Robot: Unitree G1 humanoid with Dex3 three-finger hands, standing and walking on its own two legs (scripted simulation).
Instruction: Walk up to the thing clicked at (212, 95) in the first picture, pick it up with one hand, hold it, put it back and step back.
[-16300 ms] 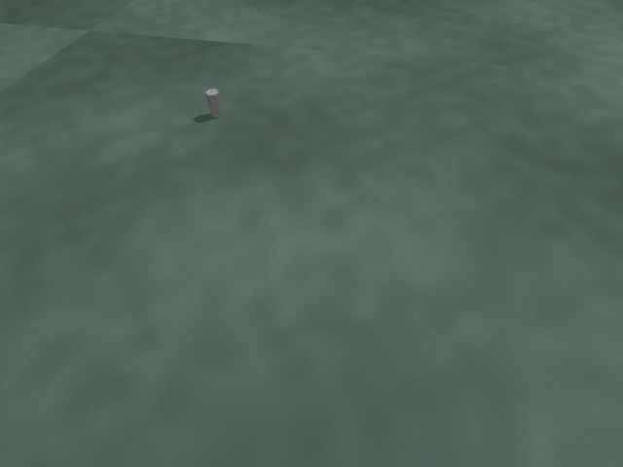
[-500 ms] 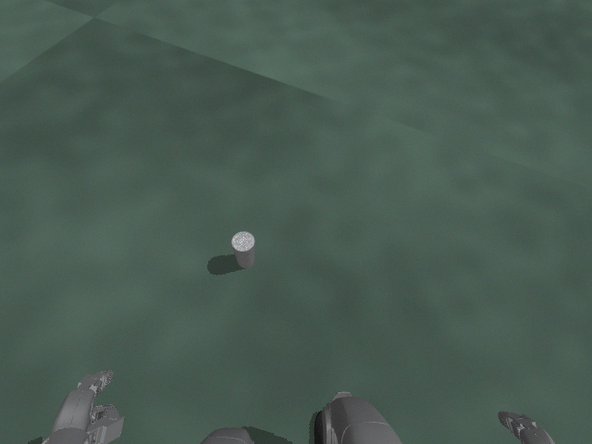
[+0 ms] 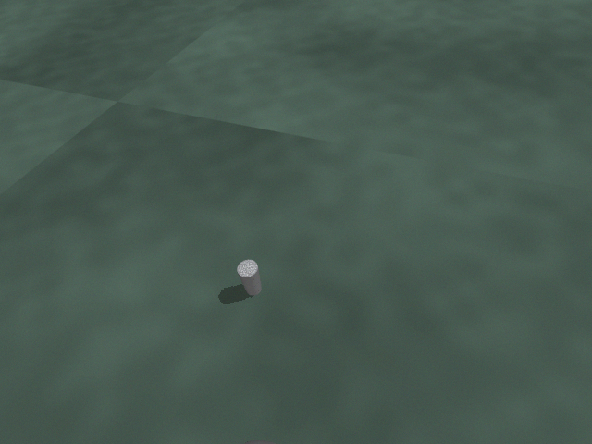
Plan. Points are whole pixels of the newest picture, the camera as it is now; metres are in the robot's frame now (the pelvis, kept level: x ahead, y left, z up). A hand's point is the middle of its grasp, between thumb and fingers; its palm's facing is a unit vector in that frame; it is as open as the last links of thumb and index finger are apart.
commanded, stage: walk up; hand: left
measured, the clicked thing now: (250, 278) +0.79 +0.25 -0.69
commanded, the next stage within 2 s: stand in 0.90 s
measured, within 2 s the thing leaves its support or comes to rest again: neither
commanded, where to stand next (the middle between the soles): +0.44 +0.02 m, yaw +1 degrees
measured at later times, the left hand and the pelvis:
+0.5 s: hand out of the picture +0.08 +0.28 -0.14, palm faces +0.10 -0.93 -0.36, open 7.4 cm; pelvis +0.00 +0.02 +0.00, yaw +3 degrees
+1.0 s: hand out of the picture +0.07 +0.28 -0.14, palm faces +0.10 -0.93 -0.36, open 7.4 cm; pelvis +0.01 +0.01 +0.02, yaw +4 degrees
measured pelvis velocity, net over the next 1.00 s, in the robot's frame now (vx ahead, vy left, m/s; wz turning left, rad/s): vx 0.01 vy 0.01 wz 0.07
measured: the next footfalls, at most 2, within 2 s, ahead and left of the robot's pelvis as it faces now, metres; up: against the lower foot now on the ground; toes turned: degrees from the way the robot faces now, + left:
left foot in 0.08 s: +0.05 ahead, +0.13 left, +0.00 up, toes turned +1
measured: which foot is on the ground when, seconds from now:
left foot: up 0.00-0.06, down 0.08-1.00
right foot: down 0.00-1.00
